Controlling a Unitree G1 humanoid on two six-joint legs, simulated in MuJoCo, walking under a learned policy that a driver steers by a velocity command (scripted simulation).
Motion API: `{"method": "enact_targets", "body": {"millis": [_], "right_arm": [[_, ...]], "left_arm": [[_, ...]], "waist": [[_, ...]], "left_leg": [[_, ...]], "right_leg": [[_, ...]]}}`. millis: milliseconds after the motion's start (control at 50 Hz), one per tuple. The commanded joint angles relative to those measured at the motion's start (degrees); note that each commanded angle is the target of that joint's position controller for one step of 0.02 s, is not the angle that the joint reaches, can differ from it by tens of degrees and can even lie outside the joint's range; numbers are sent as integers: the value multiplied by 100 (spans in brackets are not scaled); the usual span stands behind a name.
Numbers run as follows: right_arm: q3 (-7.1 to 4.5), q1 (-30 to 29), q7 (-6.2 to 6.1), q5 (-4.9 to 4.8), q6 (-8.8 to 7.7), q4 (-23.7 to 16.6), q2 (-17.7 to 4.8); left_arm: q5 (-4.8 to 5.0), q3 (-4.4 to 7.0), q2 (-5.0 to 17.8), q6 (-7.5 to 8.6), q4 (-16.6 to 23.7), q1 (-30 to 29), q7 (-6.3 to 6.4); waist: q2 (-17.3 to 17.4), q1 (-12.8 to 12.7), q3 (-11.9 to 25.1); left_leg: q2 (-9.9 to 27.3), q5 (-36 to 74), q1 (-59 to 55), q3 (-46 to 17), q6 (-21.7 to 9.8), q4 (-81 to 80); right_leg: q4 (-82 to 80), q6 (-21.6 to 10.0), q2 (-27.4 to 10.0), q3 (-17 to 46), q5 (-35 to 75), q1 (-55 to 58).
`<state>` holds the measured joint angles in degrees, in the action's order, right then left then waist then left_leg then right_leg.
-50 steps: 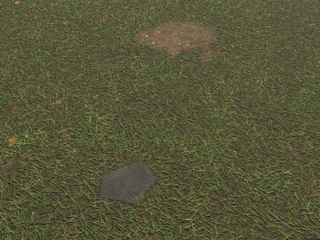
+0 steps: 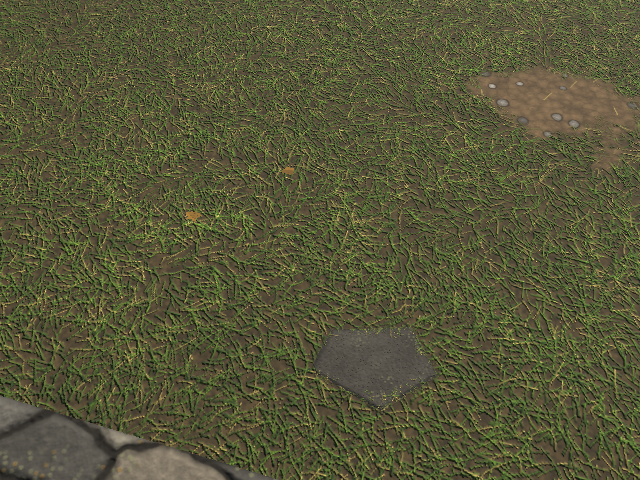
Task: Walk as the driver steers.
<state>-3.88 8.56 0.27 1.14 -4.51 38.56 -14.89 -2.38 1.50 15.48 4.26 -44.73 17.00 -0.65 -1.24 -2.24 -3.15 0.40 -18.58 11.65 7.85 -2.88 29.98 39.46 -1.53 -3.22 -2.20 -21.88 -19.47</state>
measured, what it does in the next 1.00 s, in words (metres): steps on the spot, turning right: left foot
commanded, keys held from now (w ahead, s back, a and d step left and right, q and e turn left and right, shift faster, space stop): e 0.62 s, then no key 0.18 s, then w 0.20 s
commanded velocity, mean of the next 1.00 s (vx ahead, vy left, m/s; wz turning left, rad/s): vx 0.03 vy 0.00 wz -0.43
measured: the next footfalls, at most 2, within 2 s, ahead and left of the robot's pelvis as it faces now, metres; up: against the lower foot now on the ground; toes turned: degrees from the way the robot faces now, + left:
left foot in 0.68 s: +0.12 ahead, +0.07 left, +0.00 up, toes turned -26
right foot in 1.26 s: +0.17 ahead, -0.24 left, +0.00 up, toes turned -29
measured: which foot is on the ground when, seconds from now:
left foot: down 0.00-0.12, up 0.14-0.66, down 0.68-1.00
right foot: down 0.00-0.70, up 0.72-1.00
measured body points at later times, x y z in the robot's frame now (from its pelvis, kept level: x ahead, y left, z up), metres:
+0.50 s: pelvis +0.03 -0.05 +0.02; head +0.06 -0.07 +0.47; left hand +0.25 +0.17 -0.06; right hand +0.05 -0.37 -0.10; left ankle +0.06 +0.11 -0.69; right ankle +0.03 -0.13 -0.73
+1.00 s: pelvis +0.07 +0.00 +0.02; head +0.10 -0.01 +0.47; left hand +0.30 +0.19 -0.09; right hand +0.04 -0.27 -0.10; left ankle +0.08 +0.09 -0.73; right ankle +0.01 -0.15 -0.68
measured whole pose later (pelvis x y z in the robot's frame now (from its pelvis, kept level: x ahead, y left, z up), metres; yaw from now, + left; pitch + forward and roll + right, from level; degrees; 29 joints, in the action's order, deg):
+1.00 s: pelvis +0.07 +0.00 +0.02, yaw -28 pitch +2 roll -1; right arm 0.1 16.5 1.7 2.0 -6.0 42.9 -13.5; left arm -4.1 3.5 17.1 2.4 -44.7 14.2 -0.5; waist 0.2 2.1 -0.4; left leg -1.8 -9.2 4.0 2.4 -4.8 10.6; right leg 47.0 2.8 -1.1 4.4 -15.4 -25.7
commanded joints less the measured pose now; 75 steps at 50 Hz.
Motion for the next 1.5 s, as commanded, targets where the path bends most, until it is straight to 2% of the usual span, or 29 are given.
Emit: {"method": "enact_targets", "body": {"millis": [20,100,120,140,160,200,240,400,520,620,680,700,720,740,760,800,840,880,940,1060,1220,1260,1280,1300,1320,1340,1400,1440,1500], "right_arm": [[-334,-162,-277,97,-120,-316,-1005],[-327,-427,-286,157,-1,-207,-997],[-272,-18,-290,152,26,-178,-710],[-149,119,-316,121,-15,-525,-368],[-181,-248,-261,206,-45,-518,-658],[-276,-290,-317,223,-9,-381,-942],[-273,-51,-382,316,21,-244,-961],[-66,412,-220,139,319,282,-855],[127,298,-311,153,200,375,-895],[220,544,-235,4,93,399,-923],[207,659,-106,-132,50,319,-1043],[158,826,-104,-105,3,223,-1216],[6,805,-118,-53,-101,37,-1820],[-95,710,-128,174,-127,55,-1863],[-29,469,-108,129,-157,-31,-1489],[237,-267,13,-2,-175,-326,-694],[309,-192,87,-73,-198,-316,-521],[115,753,89,-17,-187,0,-985],[113,1526,101,116,-180,343,-831],[141,1192,130,134,-193,392,-683],[179,1176,188,215,-99,796,-821],[320,1008,212,341,-170,833,-443],[511,1562,246,333,-288,559,204],[347,932,333,350,-362,641,-327],[282,752,264,273,-396,711,-464],[237,888,168,255,-393,836,-593],[399,819,252,331,-294,734,-118],[385,540,378,301,-228,627,-133],[396,379,549,274,-93,561,-67]], "left_arm": [[-75,122,504,77,526,-342,-24],[136,218,522,147,598,-375,-344],[119,324,846,174,684,-324,-317],[220,503,1587,177,768,104,-228],[43,584,1598,260,582,678,-186],[-13,542,1208,369,487,432,-157],[148,423,892,286,677,-160,-143],[57,541,1192,325,1127,-261,-284],[70,528,1152,315,1235,-294,-270],[38,525,1272,195,1210,-588,-275],[23,364,1036,53,922,-477,-324],[34,262,777,13,806,-200,-300],[-33,167,396,24,987,-13,-221],[-188,329,915,14,966,-311,-131],[-198,385,1126,-26,809,-394,-8],[-204,400,1087,-60,577,-141,175],[-237,312,735,-86,421,-6,28],[-168,328,716,-146,381,-238,-93],[-115,286,569,-66,595,-990,22],[-272,134,323,-77,586,-1010,-100],[-64,107,403,193,707,-1133,-253],[-12,276,863,349,546,-22,-161],[-57,308,1225,343,483,991,-81],[-194,249,884,355,343,1437,-54],[-147,223,742,367,275,1132,-40],[-102,138,429,308,358,705,6],[-141,-30,28,264,485,115,102],[-167,28,150,274,494,108,157],[-396,145,417,260,298,459,131]], "waist": [[612,203,84],[401,102,330],[-138,223,633],[-1201,178,1316],[-626,-251,1010],[-426,-76,685],[-396,314,594],[-395,226,642],[-454,-25,744],[-358,118,808],[-288,273,853],[94,295,1075],[1271,128,1254],[623,321,760],[333,262,635],[778,-3,484],[572,-41,393],[722,517,5],[684,892,-88],[662,670,-79],[622,366,-180],[-14,-240,526],[-1541,-373,1988],[-861,-690,929],[-609,-504,262],[-447,-302,174],[-231,173,261],[-26,172,203],[-87,101,224]], "left_leg": [[2009,1013,-607,-1592,-1243,-1702],[1456,188,-241,-677,-585,-1096],[1054,-289,-68,-132,-179,-394],[58,-1207,852,353,480,963],[-90,-2182,1836,-690,600,1737],[206,-1847,2178,-1156,568,2890],[296,-1423,1773,-1197,556,3007],[193,-220,1483,-1057,978,1954],[124,-535,1490,-1078,865,1260],[-167,18,675,-925,584,-1],[62,1692,-386,-942,-16,-1148],[693,2751,-1010,-1527,-661,-1289],[2243,4476,-1806,-3220,-2261,-1562],[2585,3343,-1482,-3443,-2389,-1884],[2112,2528,-1121,-2877,-1860,-1957],[1423,2548,-623,-2096,-1263,-1929],[1085,1213,-292,-1671,-970,-2119],[1073,-526,-907,-1884,-1035,-2493],[1589,-739,-2246,-2439,-1278,-2497],[1527,-186,-1524,-1933,-1339,-2729],[1283,599,-410,-1580,-1020,-1783],[567,541,549,-1185,-491,-110],[-465,-1106,2009,-734,-44,1810],[-257,-1295,3079,-1244,-114,3022],[49,-836,3314,-1340,-262,3693],[286,-587,3160,-1202,-294,4003],[638,169,2603,-1301,-292,3600],[610,462,2647,-1223,-146,2959],[548,1489,2896,-1019,85,2653]], "right_leg": [[-69,-208,-118,86,-223,-502],[-1532,-581,417,-136,1972,855],[-1721,-1013,-54,478,3508,1422],[-2087,-2312,-1489,2748,4928,2607],[-2314,-2423,-1799,3252,4503,3020],[-2267,-1858,-1386,2324,4307,2574],[-2508,-1680,-1187,1960,4274,1789],[-2575,-1575,-816,2159,2906,1455],[-2281,-1615,-798,2878,2280,1469],[-2007,-1551,-637,3221,2478,1088],[-1788,-1170,-396,3221,2224,593],[-1354,-726,-23,2926,1260,222],[-197,151,1027,1718,-659,-927],[949,503,796,1321,-1335,-1562],[1638,566,554,1219,-986,-1443],[2300,778,532,1094,-442,-1246],[2344,795,280,793,352,-911],[1751,810,303,451,431,-1589],[777,493,179,854,646,-2613],[-93,106,21,229,664,-1657],[-1243,-425,262,-19,1657,444],[-1089,-864,-298,563,1989,2218],[-1890,-2194,-1755,2952,1365,4351],[-2559,-1878,-1864,3640,544,3803],[-2597,-1486,-1783,2900,36,3002],[-2674,-1357,-1699,2405,163,2475],[-2923,-1255,-1444,1318,1754,1698],[-3099,-1223,-1263,704,2451,1630],[-3039,-1289,-1140,45,3347,1695]]}}
Over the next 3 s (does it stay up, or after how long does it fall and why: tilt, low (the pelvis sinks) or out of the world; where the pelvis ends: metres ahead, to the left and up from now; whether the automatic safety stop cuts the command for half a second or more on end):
stays up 1.06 -0.19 -0.17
